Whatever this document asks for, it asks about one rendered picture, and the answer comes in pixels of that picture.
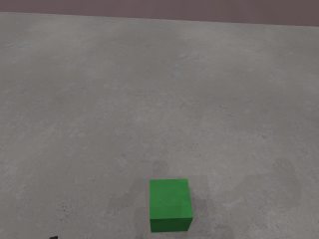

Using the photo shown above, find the carton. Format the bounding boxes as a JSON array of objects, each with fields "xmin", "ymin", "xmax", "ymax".
[{"xmin": 150, "ymin": 178, "xmax": 193, "ymax": 233}]

